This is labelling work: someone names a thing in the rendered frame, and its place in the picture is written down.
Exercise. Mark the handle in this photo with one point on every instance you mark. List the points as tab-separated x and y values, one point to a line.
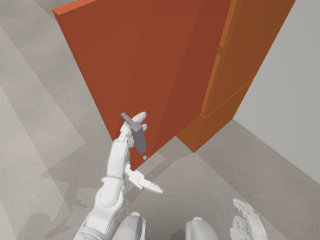
137	133

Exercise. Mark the robot left thigh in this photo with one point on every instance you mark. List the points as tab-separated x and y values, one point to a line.
133	227

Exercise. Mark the left robot forearm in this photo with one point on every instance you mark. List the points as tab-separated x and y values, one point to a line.
100	223

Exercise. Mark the robot left hand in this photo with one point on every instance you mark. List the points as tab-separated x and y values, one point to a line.
117	165

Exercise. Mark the robot right thigh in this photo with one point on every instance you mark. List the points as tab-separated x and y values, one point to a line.
199	230

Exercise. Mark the robot right hand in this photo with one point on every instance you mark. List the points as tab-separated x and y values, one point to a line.
252	228

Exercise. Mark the cupboard door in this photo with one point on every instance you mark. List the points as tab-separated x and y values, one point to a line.
153	56

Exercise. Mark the robot thigh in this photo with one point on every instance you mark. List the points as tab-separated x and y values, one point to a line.
199	230
133	227

